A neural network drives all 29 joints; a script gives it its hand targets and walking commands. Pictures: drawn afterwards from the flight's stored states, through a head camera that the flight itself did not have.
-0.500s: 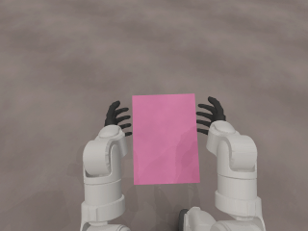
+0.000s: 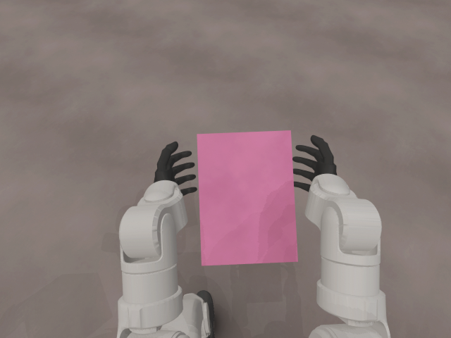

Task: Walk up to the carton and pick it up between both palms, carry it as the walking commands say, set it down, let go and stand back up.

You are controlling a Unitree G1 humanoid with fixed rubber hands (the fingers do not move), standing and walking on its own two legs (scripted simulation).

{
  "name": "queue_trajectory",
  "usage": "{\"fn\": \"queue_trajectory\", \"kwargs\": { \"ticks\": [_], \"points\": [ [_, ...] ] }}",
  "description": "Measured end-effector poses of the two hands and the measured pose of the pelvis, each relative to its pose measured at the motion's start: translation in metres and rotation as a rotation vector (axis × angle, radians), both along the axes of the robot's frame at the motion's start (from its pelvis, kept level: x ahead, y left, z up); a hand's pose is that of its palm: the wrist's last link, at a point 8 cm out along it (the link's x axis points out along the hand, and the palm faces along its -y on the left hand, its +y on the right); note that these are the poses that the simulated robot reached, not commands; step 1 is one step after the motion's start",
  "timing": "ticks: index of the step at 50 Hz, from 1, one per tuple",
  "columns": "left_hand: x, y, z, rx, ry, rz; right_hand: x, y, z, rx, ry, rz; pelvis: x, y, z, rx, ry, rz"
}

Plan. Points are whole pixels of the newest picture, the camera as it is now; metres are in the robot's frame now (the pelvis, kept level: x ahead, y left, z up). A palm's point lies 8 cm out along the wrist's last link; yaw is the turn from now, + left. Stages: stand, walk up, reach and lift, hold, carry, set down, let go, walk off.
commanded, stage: carry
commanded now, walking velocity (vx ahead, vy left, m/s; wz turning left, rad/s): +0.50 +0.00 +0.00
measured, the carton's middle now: (243, 194) +0.36 -0.01 -0.02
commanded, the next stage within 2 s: none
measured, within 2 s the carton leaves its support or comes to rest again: neither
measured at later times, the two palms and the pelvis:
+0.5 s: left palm (164, 69) +0.61 +0.14 +0.09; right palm (276, 55) +0.64 -0.10 +0.10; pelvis +0.31 +0.00 -0.02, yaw +1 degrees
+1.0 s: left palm (173, 34) +0.71 +0.13 +0.11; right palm (278, 29) +0.72 -0.11 +0.10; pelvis +0.40 -0.01 -0.01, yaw +3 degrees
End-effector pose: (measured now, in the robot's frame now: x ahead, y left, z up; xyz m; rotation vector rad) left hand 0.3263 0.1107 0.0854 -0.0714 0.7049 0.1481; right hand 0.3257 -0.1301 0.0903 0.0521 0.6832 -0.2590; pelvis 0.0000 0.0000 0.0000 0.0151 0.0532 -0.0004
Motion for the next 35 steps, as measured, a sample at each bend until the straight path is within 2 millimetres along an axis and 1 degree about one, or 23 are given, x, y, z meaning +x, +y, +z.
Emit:
{"fn": "queue_trajectory", "kwargs": {
  "ticks": [3,5,7,9,11,15,17,20,22,25,27,30,32,35],
  "points": [
    [0.053,0.004,0.006,-0.002,-0.059,-0.020,0.047,0.004,0.010,-0.022,-0.058,-0.015,0.053,0.009,-0.012,-0.011,0.007,-0.005],
    [0.088,0.009,0.005,0.002,-0.087,-0.025,0.079,0.011,0.013,-0.047,-0.086,-0.013,0.089,0.015,-0.021,-0.011,0.011,-0.010],
    [0.115,0.017,0.001,0.006,-0.066,-0.006,0.107,0.019,0.015,-0.042,-0.071,-0.001,0.114,0.020,-0.019,-0.006,0.019,-0.018],
    [0.135,0.024,-0.004,0.040,-0.010,0.005,0.130,0.028,0.011,-0.028,-0.025,0.014,0.135,0.024,-0.011,-0.034,0.020,-0.028],
    [0.150,0.031,-0.008,0.062,0.052,0.000,0.149,0.033,0.003,-0.027,0.037,0.035,0.158,0.028,-0.002,-0.057,0.023,-0.031],
    [0.182,0.041,-0.014,0.022,0.111,0.032,0.188,0.041,-0.009,-0.021,0.103,0.073,0.196,0.026,0.004,-0.067,0.010,-0.009],
    [0.201,0.044,-0.015,0.000,0.094,0.068,0.212,0.045,-0.007,-0.018,0.086,0.090,0.213,0.021,0.004,-0.058,0.000,0.002],
    [0.229,0.044,-0.010,-0.003,0.037,0.100,0.250,0.045,0.000,-0.010,0.030,0.109,0.243,0.013,0.001,-0.045,-0.008,0.011],
    [0.249,0.041,-0.003,0.005,-0.002,0.102,0.274,0.042,0.003,-0.007,-0.008,0.118,0.267,0.007,-0.004,-0.037,-0.010,0.019],
    [0.282,0.030,0.006,0.021,-0.057,0.097,0.311,0.032,0.005,-0.012,-0.061,0.127,0.308,-0.002,-0.018,-0.010,-0.012,0.024],
    [0.305,0.021,0.010,0.045,-0.065,0.077,0.329,0.022,0.005,0.006,-0.069,0.105,0.328,-0.005,-0.019,-0.031,-0.002,0.022],
    [0.333,0.008,0.011,0.056,-0.034,0.050,0.346,0.009,0.002,0.002,-0.037,0.067,0.346,-0.008,-0.014,-0.025,0.009,0.045],
    [0.344,0.002,0.006,0.064,0.002,0.031,0.351,0.004,-0.003,-0.014,0.002,0.056,0.354,-0.009,-0.010,-0.013,0.016,0.054],
    [0.353,-0.001,-0.006,0.062,0.044,0.010,0.355,-0.001,-0.010,0.002,0.044,0.043,0.364,-0.007,-0.009,-0.009,0.013,0.031]
  ]
}}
